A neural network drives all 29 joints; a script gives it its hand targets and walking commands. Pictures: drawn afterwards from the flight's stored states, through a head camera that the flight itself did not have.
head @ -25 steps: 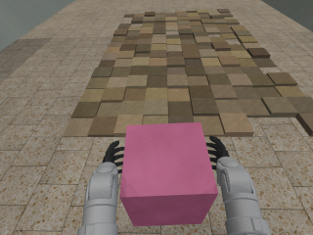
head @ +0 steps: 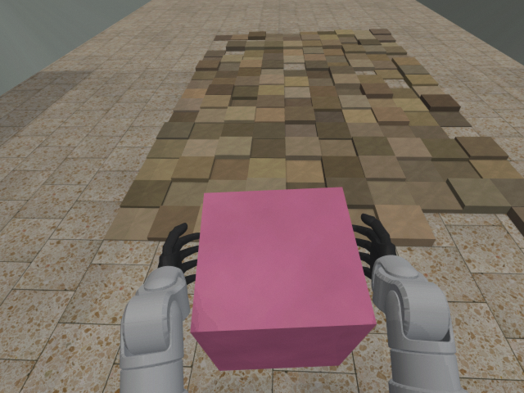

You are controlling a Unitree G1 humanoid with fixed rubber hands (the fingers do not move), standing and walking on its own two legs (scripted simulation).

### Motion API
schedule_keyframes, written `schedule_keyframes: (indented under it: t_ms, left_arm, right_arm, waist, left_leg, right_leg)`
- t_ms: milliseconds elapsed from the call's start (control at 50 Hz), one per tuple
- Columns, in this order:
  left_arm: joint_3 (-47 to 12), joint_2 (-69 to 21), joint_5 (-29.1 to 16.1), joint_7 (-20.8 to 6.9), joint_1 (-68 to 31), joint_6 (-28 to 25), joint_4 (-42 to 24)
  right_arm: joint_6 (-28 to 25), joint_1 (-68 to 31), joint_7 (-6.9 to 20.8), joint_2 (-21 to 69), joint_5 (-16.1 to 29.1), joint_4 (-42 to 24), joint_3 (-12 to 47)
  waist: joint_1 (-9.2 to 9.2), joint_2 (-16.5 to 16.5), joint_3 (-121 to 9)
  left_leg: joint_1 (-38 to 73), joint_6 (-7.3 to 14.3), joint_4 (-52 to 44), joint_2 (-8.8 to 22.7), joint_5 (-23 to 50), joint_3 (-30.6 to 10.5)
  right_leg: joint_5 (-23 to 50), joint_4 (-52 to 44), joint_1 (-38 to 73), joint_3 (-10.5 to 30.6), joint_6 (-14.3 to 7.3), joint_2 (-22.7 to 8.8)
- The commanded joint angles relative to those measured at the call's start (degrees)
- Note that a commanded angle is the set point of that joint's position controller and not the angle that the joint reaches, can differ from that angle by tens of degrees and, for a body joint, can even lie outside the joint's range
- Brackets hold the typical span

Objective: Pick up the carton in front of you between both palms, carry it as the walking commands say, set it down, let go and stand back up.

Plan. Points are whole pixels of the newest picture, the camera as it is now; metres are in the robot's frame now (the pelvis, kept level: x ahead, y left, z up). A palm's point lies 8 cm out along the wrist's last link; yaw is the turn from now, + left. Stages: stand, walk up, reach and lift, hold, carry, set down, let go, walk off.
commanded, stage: carry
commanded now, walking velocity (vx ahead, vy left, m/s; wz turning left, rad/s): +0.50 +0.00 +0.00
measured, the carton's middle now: (276, 285) +0.28 +0.00 +0.03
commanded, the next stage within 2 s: none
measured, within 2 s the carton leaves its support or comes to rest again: neither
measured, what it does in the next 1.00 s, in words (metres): walks ahead: right foot, then left foot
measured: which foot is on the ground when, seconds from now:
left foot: down 0.00-0.16, up 0.18-0.34, down 0.36-0.80, up 0.82-1.00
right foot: up 0.00-0.10, down 0.12-0.38, up 0.40-0.74, down 0.76-1.00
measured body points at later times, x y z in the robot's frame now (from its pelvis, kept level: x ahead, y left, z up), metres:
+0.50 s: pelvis +0.25 +0.04 +0.01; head +0.24 +0.03 +0.46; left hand +0.51 +0.18 +0.09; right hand +0.49 -0.13 +0.08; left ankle +0.23 +0.11 -0.73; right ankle +0.14 -0.07 -0.66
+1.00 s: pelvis +0.56 -0.01 +0.01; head +0.58 -0.01 +0.46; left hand +0.83 +0.17 +0.13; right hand +0.87 -0.13 +0.13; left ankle +0.57 +0.12 -0.67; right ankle +0.57 -0.08 -0.73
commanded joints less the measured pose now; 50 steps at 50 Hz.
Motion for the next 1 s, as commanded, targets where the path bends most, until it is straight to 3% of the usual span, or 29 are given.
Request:
schedule_keyframes:
  t_ms: [0,40,60,80,100,120,160,200,240,260,280,300,320,340,360,380,400,440,540,600,660,680,700,720,740,780,800,860,980]
  left_arm:
    - [-38.75,-46.94,-20.51,-5.81,-24.44,5.74,-12.93]
    - [-38.27,-47.44,-20.95,-4.63,-20.29,6.97,-14.98]
    - [-37.53,-47.72,-20.67,-4.10,-16.55,7.22,-15.22]
    - [-36.41,-47.02,-19.86,-3.50,-13.67,7.15,-15.71]
    - [-35.79,-46.41,-19.53,-2.87,-14.63,7.09,-16.84]
    - [-35.53,-46.47,-19.61,-2.17,-15.97,7.04,-18.46]
    - [-35.38,-47.22,-19.21,-0.98,-17.86,6.65,-21.50]
    - [-36.79,-46.16,-20.32,-0.42,-19.72,6.66,-24.15]
    - [-38.99,-44.34,-22.07,-0.41,-20.30,6.71,-26.89]
    - [-40.00,-43.54,-22.80,-0.58,-19.77,6.76,-27.57]
    - [-40.69,-42.44,-22.83,-0.78,-18.78,6.93,-27.60]
    - [-40.94,-41.20,-22.63,-0.98,-18.20,7.31,-27.05]
    - [-41.16,-40.57,-22.68,-1.23,-17.83,7.77,-26.59]
    - [-40.92,-40.35,-22.58,-1.57,-17.19,7.99,-25.72]
    - [-40.31,-40.94,-22.83,-2.13,-17.68,8.01,-24.64]
    - [-40.05,-42.04,-22.94,-2.72,-17.29,7.72,-23.45]
    - [-39.54,-43.06,-22.23,-3.35,-15.04,7.43,-21.61]
    - [-38.65,-45.01,-20.29,-4.24,-12.26,6.65,-19.48]
    - [-37.23,-45.33,-16.57,-3.42,-12.00,4.76,-20.03]
    - [-38.06,-43.25,-16.87,-2.33,-14.91,4.95,-23.26]
    - [-38.57,-40.20,-18.70,-1.08,-16.91,5.86,-26.84]
    - [-38.29,-38.91,-19.09,-0.65,-17.65,6.40,-27.65]
    - [-37.92,-37.20,-19.49,-0.19,-18.56,6.88,-28.39]
    - [-37.68,-35.10,-20.54,0.28,-20.81,7.38,-28.70]
    - [-37.91,-35.20,-21.91,0.55,-21.51,7.96,-28.58]
    - [-38.44,-36.99,-23.61,0.45,-24.91,8.51,-29.08]
    - [-38.99,-37.66,-24.55,0.26,-28.43,8.64,-29.20]
    - [-37.96,-36.59,-25.14,0.31,-34.93,8.96,-25.86]
    - [-32.17,-29.62,-23.88,1.90,-45.61,8.57,-12.98]
  right_arm:
    - [6.02,-21.08,4.49,47.42,17.62,-13.28,37.67]
    - [7.29,-17.62,3.03,47.51,18.11,-16.55,37.63]
    - [7.75,-17.08,2.68,47.50,18.75,-18.65,37.92]
    - [8.31,-18.03,2.60,47.94,19.63,-21.26,38.70]
    - [8.48,-20.82,2.55,47.61,20.76,-22.77,39.29]
    - [8.52,-22.67,2.46,47.24,22.19,-23.71,39.83]
    - [8.15,-21.86,2.23,46.46,23.74,-23.46,39.66]
    - [7.60,-18.13,1.37,44.78,22.93,-22.59,38.21]
    - [7.26,-14.44,0.45,44.34,20.83,-22.01,36.41]
    - [7.22,-12.32,0.07,43.87,19.62,-21.41,35.48]
    - [7.24,-10.28,-0.20,43.53,18.75,-21.04,34.80]
    - [7.37,-8.14,-0.38,42.32,17.48,-20.50,34.14]
    - [7.41,-7.69,-0.56,40.61,16.41,-20.12,33.51]
    - [7.55,-8.80,-0.52,40.82,16.50,-21.06,33.58]
    - [7.46,-10.03,-0.35,41.54,16.58,-21.82,33.63]
    - [7.40,-11.48,0.14,43.09,16.82,-22.56,34.69]
    - [7.35,-12.10,0.85,44.60,17.31,-22.85,36.80]
    - [6.81,-14.69,2.39,47.02,19.29,-23.97,40.21]
    - [6.07,-18.76,4.88,44.91,23.18,-26.21,44.25]
    - [6.32,-18.75,4.78,41.73,23.72,-27.06,43.14]
    - [7.33,-18.15,3.49,38.56,23.42,-28.34,40.93]
    - [7.93,-17.92,2.83,36.74,23.04,-28.64,39.96]
    - [8.56,-19.74,2.12,35.14,22.88,-29.53,38.97]
    - [9.30,-19.54,1.43,34.64,22.63,-29.91,38.28]
    - [9.92,-18.76,0.77,32.97,22.26,-28.71,37.28]
    - [10.07,-20.98,-0.12,33.41,22.39,-27.99,36.03]
    - [9.93,-21.87,-0.51,33.85,21.19,-26.14,34.98]
    - [9.47,-27.75,-1.71,33.52,19.30,-23.18,32.69]
    - [9.09,-40.75,-4.91,28.90,15.62,-12.53,27.66]
  waist:
    - [-1.27,10.45,0.64]
    - [-0.22,5.26,-4.20]
    - [0.84,-1.52,-8.00]
    - [1.57,-15.95,-10.07]
    - [1.42,-18.45,-8.38]
    - [1.77,-11.36,-7.97]
    - [1.59,-2.81,-5.66]
    - [1.24,-3.36,-5.08]
    - [0.60,-6.68,-6.18]
    - [-0.16,-4.84,-7.44]
    - [-0.90,-1.64,-10.34]
    - [-2.36,7.48,-11.29]
    - [-2.58,21.07,-8.73]
    - [-2.34,17.03,-9.17]
    - [-2.35,14.06,-8.06]
    - [-2.24,6.88,-6.33]
    - [-1.85,2.95,-5.66]
    - [-1.56,3.50,-4.86]
    - [-1.61,7.13,-0.89]
    - [-1.54,10.54,1.24]
    - [0.25,10.80,-3.48]
    - [1.19,9.04,-7.54]
    - [2.65,1.14,-11.26]
    - [1.61,-12.20,-12.63]
    - [0.87,-9.46,-13.10]
    - [1.33,-0.69,-10.79]
    - [1.03,0.95,-10.21]
    - [1.96,-2.13,-7.95]
    - [3.77,-5.68,-4.46]
  left_leg:
    - [18.36,9.91,-10.24,15.81,21.86,-17.21]
    - [7.19,5.55,-1.81,10.57,26.88,-4.92]
    - [-4.26,2.87,7.88,7.38,25.45,1.67]
    - [-20.21,-0.05,20.14,2.24,10.95,8.11]
    - [-32.21,-0.05,23.87,0.89,-9.33,7.36]
    - [-34.48,0.57,26.90,2.77,-14.49,4.29]
    - [-33.94,1.13,21.13,4.27,-14.03,3.20]
    - [-25.30,0.58,7.41,3.33,-9.15,5.98]
    - [-10.27,1.63,-3.06,0.04,2.59,10.11]
    - [1.45,1.89,-6.72,-1.30,8.62,12.43]
    - [14.44,2.78,-6.81,0.30,10.42,11.49]
    - [24.16,5.93,-11.02,8.91,1.72,-0.84]
    - [30.65,10.91,-16.70,18.80,3.75,-22.12]
    - [31.00,14.54,-14.98,22.26,13.65,-25.35]
    - [28.65,16.22,-14.51,24.36,19.71,-26.69]
    - [25.83,15.46,-14.33,23.39,22.03,-23.84]
    - [24.25,13.23,-15.00,22.23,21.65,-19.12]
    - [21.19,10.93,-17.82,20.11,20.56,-13.83]
    - [17.12,8.55,-19.24,15.03,24.51,-2.18]
    - [15.37,6.87,-17.41,13.48,30.73,2.83]
    - [9.82,3.66,-1.76,10.77,45.41,10.71]
    - [4.23,2.26,7.74,8.99,40.98,11.91]
    - [-6.56,1.00,22.23,5.15,27.68,11.26]
    - [-20.39,0.20,37.49,-1.85,-2.87,8.15]
    - [-24.80,2.19,45.51,0.99,-9.09,0.92]
    - [-25.52,3.35,45.57,5.53,-5.75,-1.90]
    - [-23.90,3.40,41.48,6.86,-2.97,-2.23]
    - [-20.31,2.62,28.50,5.97,-0.11,2.16]
    - [-21.20,2.92,11.45,5.08,10.23,5.98]
  right_leg:
    - [-2.99,-2.49,-22.24,-10.46,-0.27,2.27]
    - [6.95,-12.26,0.33,-11.67,-0.50,2.92]
    - [9.05,-14.28,16.39,-5.67,-2.12,-1.03]
    - [19.57,-15.27,28.89,10.03,-6.35,-12.69]
    - [34.57,-15.91,34.98,17.00,-11.25,-18.92]
    - [39.29,-15.45,35.20,17.82,-13.27,-20.64]
    - [33.47,-17.56,31.45,15.42,-13.03,-19.77]
    - [27.76,-17.99,26.34,6.32,-10.32,-15.51]
    - [24.81,-15.23,17.64,-2.64,-6.25,-11.47]
    - [23.95,-10.44,11.30,-6.89,-4.27,-9.73]
    - [25.01,-3.07,4.30,-10.95,-2.36,-8.28]
    - [17.39,9.44,-7.25,-14.67,-0.01,-4.97]
    - [-0.64,19.87,-22.31,-13.04,1.18,1.94]
    - [-7.04,26.56,-25.14,-6.64,-0.36,0.76]
    - [-8.72,31.00,-28.78,-4.50,-0.89,-0.50]
    - [-7.25,31.86,-30.05,-3.86,-1.74,-1.72]
    - [-4.89,28.28,-29.22,-3.94,-1.67,-3.50]
    - [-1.99,20.93,-25.39,-5.32,-1.17,-4.16]
    - [10.42,3.15,-19.10,-12.14,-0.97,0.29]
    - [17.05,-3.49,-13.60,-15.68,-1.98,2.37]
    - [17.13,-6.38,5.66,-19.54,-4.08,5.65]
    - [14.53,-6.25,15.87,-16.88,-5.39,3.45]
    - [6.38,-10.17,25.80,-1.20,-8.97,-5.01]
    - [5.76,-18.51,31.45,24.31,-14.90,-18.59]
    - [12.10,-19.33,30.95,26.72,-16.87,-21.12]
    - [20.49,-18.02,25.03,19.71,-14.54,-19.48]
    - [17.88,-18.90,21.86,15.47,-12.86,-19.06]
    - [14.35,-21.50,13.41,5.62,-11.42,-14.38]
    - [10.97,-22.95,13.13,-3.02,-11.76,-11.88]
